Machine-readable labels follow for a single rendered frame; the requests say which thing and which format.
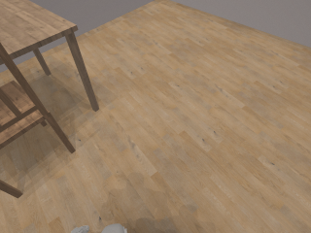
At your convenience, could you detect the left robot thigh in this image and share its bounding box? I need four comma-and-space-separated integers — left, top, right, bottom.
101, 223, 127, 233

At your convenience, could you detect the table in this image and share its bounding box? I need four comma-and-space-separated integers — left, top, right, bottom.
0, 0, 99, 112

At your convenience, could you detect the chair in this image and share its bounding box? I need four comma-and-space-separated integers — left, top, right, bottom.
0, 43, 75, 198

